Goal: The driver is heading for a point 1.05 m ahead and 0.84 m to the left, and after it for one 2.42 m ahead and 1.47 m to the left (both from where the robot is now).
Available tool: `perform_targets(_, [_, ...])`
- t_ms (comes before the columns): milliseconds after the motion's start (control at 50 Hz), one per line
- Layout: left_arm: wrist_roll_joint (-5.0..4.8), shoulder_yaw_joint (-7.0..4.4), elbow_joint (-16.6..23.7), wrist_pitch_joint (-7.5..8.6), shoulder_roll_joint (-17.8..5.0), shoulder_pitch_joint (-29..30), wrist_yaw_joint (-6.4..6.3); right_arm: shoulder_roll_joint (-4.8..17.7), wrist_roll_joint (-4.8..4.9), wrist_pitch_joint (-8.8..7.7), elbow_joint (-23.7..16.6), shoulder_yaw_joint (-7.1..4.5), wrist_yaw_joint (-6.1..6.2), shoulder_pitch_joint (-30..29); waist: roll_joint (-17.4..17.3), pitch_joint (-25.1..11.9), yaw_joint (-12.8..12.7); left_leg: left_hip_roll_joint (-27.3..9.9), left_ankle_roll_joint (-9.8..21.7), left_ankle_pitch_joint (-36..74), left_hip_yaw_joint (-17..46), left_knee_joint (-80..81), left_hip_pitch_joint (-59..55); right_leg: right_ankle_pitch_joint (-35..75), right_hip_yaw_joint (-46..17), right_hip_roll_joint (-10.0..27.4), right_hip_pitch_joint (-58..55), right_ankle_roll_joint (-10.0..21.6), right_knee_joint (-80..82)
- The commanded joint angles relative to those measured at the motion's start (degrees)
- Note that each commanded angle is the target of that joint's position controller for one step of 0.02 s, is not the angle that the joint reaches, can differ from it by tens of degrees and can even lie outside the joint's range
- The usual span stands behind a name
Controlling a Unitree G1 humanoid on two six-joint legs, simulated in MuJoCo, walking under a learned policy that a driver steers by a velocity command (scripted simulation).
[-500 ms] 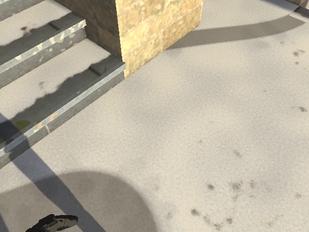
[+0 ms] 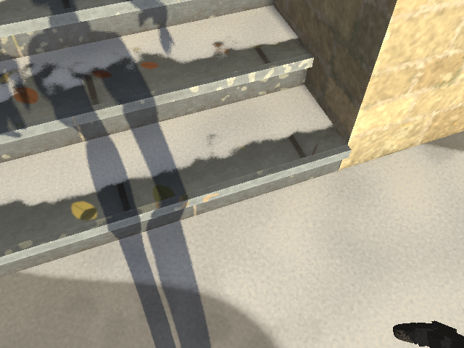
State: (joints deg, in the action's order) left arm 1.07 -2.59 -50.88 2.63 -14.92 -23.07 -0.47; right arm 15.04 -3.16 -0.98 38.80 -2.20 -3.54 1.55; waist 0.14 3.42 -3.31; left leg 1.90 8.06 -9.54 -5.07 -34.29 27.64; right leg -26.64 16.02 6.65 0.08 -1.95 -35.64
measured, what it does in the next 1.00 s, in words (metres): walks ahead, turning left: right foot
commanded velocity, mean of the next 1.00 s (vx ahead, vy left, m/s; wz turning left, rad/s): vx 0.50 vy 0.00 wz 0.34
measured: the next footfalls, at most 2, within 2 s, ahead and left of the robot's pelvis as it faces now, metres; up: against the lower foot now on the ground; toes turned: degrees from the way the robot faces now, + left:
right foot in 0.52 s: +0.50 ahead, -0.05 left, +0.00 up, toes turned +11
left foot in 1.06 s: +0.67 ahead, +0.20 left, +0.00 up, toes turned +24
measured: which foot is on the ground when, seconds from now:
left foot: down 0.00-0.52, up 0.54-1.00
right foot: down 0.00-0.00, up 0.02-0.50, down 0.52-1.00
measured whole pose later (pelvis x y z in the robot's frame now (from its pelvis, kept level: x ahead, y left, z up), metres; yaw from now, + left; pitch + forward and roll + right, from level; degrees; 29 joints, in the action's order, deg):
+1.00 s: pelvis +0.56 +0.07 +0.02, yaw +20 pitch +2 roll -1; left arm 1.9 -1.8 -54.0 5.3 -11.6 -23.5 -0.5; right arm 12.5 -2.9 -2.8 48.0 -0.2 -1.9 4.2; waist -0.8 1.5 -2.8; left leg -1.1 5.2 -9.5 -3.4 -41.6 32.6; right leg -20.1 8.9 -1.4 -3.6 1.6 -15.4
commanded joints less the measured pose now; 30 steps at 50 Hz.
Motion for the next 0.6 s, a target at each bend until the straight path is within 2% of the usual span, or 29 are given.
perform_targets(20, [0.30, -1.31, 10.2, 0.91, -6.9, 2.8, 0.83, 17.5, 1.75, 0.15, 0.8, -5.69, 2.35, 21.9, -12.0, -23.3, 9.8, -22.6, 14.6, -9.0, 50.6, 17.3, -47.7, -5.6, -10.9, -6.8, 40.0, 0.2, -44.7])
perform_targets(40, [0.40, -1.55, 11.5, 1.12, -8.5, 9.4, 1.07, 16.1, 2.20, 0.52, 2.2, -5.47, 2.89, 21.6, -4.8, -15.4, 10.6, -20.1, 12.9, -2.3, 40.3, 17.5, -44.4, 0.0, -16.6, -3.3, 45.8, 1.0, -44.8])
perform_targets(60, [-0.25, -0.89, 11.2, 1.74, -7.1, 9.1, 1.18, 13.0, 2.56, 0.33, 2.9, -4.72, 3.31, 19.0, -2.8, -8.9, 8.0, -18.3, 11.3, 4.9, 32.6, 17.4, -36.0, 5.3, -16.6, -0.9, 44.1, 1.4, -39.8])
perform_targets(80, [0.00, -0.85, 10.1, 1.72, -6.8, 7.9, 1.09, 10.6, 2.55, -0.01, 2.9, -4.01, 3.44, 16.3, -0.6, -5.5, 5.2, -14.8, 8.8, 11.0, 27.4, 18.2, -28.9, 7.0, -16.7, 0.7, 39.8, 1.5, -34.3])
perform_targets(100, [1.03, -0.86, 9.8, 0.88, -6.7, 6.5, 1.08, 9.2, 2.97, -0.39, 2.8, -3.49, 3.56, 14.0, -1.1, -4.1, 2.8, -12.0, 7.6, 14.9, 23.9, 19.0, -23.7, 7.2, -17.1, 1.3, 35.8, 1.0, -31.4])
perform_targets(120, [1.72, -0.81, 9.1, -0.15, -6.5, 4.6, 1.23, 8.3, 3.05, -0.87, 2.4, -3.13, 3.42, 12.8, -1.9, -4.9, 1.6, -10.6, 7.4, 16.9, 21.9, 19.7, -21.2, 7.6, -17.0, 1.4, 32.7, 0.4, -30.0])
perform_targets(140, [2.01, -0.85, 9.1, -0.96, -6.3, 4.4, 1.44, 8.2, 3.24, -1.49, 2.5, -3.03, 3.18, 13.3, -2.0, -5.5, 1.3, -9.8, 7.8, 19.0, 21.4, 20.1, -20.2, 8.0, -16.5, 0.9, 31.9, 0.0, -29.2])
perform_targets(200, [1.80, -0.66, 10.5, -1.90, -5.2, 8.8, 1.74, 9.7, 3.13, -2.24, 3.8, -3.55, 2.86, 16.4, -2.1, -3.8, 2.2, -8.4, 7.8, 14.9, 21.2, 22.6, -18.4, 13.1, -15.9, 0.4, 34.8, -1.2, -23.7])
perform_targets(240, [1.68, -0.66, 11.9, -1.92, -5.2, 13.9, 1.74, 9.4, 3.10, -2.35, 4.9, -3.47, 2.87, 19.0, -2.5, -1.7, 3.9, -8.3, 7.2, 12.5, 22.0, 23.9, -20.0, 17.5, -16.0, 0.3, 38.8, -1.5, -18.5])
perform_targets(300, [1.48, -0.40, 12.9, -1.42, -4.8, 18.8, 2.08, 8.6, 3.23, -2.82, 6.4, -3.12, 2.97, 22.4, -3.3, -1.0, 6.0, -8.2, 5.5, 15.3, 21.0, 23.9, -23.9, 24.2, -15.9, -0.4, 40.2, -0.8, -10.6])
perform_targets(380, [0.99, 0.16, 14.8, -0.51, -4.3, 25.3, 2.70, 8.6, 2.74, -3.35, 8.6, -2.79, 3.57, 26.3, -3.2, 0.0, 8.6, -9.4, 4.3, 21.5, 20.2, 22.2, -28.9, 27.6, -14.6, -2.3, 39.3, 1.0, -2.6])
perform_targets(400, [0.62, 0.00, 15.4, -0.34, -5.0, 26.7, 2.47, 9.1, 2.32, -3.46, 9.3, -2.94, 3.97, 27.2, -2.9, 0.5, 8.7, -10.3, 3.6, 21.0, 21.0, 21.8, -30.0, 26.6, -14.9, -2.7, 38.7, 1.5, -0.6])
perform_targets(440, [0.48, -0.04, 15.7, 0.02, -5.6, 26.5, 2.34, 9.9, 2.15, -3.57, 10.0, -3.02, 4.51, 26.4, -3.9, 1.4, 7.7, -11.4, 2.7, 24.0, 21.1, 21.1, -31.2, 24.9, -14.9, -3.6, 35.8, 3.2, 2.7])
perform_targets(460, [0.43, -0.18, 15.2, 0.24, -6.0, 24.2, 2.16, 10.1, 2.13, -3.65, 10.2, -3.01, 4.67, 25.3, -4.4, 1.1, 6.3, -11.4, 1.8, 28.0, 20.5, 19.8, -30.8, 22.9, -14.6, -4.5, 31.6, 4.2, 4.5])
perform_targets(480, [0.35, -0.56, 14.0, 0.46, -6.7, 20.4, 1.70, 10.5, 2.14, -3.79, 10.3, -2.99, 4.76, 24.2, -4.7, -0.4, 4.6, -10.9, 0.8, 37.1, 19.6, 16.2, -30.5, 20.0, -13.8, -6.3, 25.6, 5.2, 5.6])
perform_targets(500, [0.22, -1.15, 11.8, 0.86, -7.8, 13.9, 0.93, 11.0, 1.90, -3.87, 10.7, -3.04, 4.61, 23.8, -4.2, -4.1, 2.0, -9.4, 0.0, 45.7, 18.3, 8.5, -30.5, 17.7, -12.3, -8.7, 17.7, 6.4, 7.2])
perform_targets(520, [1.16, -1.83, 9.3, 1.32, -9.2, 4.5, 0.12, 11.0, 1.92, -4.23, 10.8, -3.02, 4.25, 22.9, -3.0, -9.5, -2.5, -6.6, -1.2, 43.8, 16.2, -3.0, -25.5, 19.7, -14.1, -6.6, 4.9, 8.2, 8.5])
perform_targets(540, [2.68, -2.97, 8.6, 1.68, -14.2, -4.0, -0.82, 7.0, 3.11, -4.57, 9.0, -1.86, 3.91, 24.5, 4.4, -17.6, -4.6, -1.7, -2.7, 25.3, 13.4, -20.5, -12.8, 13.2, -30.1, 6.8, -10.9, 11.8, 9.3])
perform_targets(560, [2.85, -4.23, 7.3, 1.23, -17.8, -4.2, -0.12, 4.6, 3.92, -4.31, 9.9, -1.52, 3.91, 30.7, 17.0, -20.7, -1.2, 7.8, -4.3, -18.8, 10.0, -35.9, 2.1, 14.0, -55.2, 18.0, -17.6, 18.7, 16.8])
perform_targets(580, [0.97, -3.06, 7.5, 0.95, -12.5, 0.3, 0.63, 7.8, 1.84, -4.04, 10.5, -1.81, 4.10, 26.2, 7.6, -13.4, 0.6, 3.4, -3.4, -16.3, 14.3, -38.1, 5.4, 8.2, -55.2, 15.2, -10.3, 16.8, 20.3])
perform_targets(600, [0.17, -2.29, 8.0, 1.01, -8.8, 5.4, 0.93, 7.8, 1.78, -3.98, 10.2, -1.82, 3.52, 22.3, 3.1, -7.0, 1.9, 0.6, -3.6, -11.3, 13.2, -36.2, 4.8, 9.0, -45.4, 13.0, -2.3, 15.8, 20.9])
Keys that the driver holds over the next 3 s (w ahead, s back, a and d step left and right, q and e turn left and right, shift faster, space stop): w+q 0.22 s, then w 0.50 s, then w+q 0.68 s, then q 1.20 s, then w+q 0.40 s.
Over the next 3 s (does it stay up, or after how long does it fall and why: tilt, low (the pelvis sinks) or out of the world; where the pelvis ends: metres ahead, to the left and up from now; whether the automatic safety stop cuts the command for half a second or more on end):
stays up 0.97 0.30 0.16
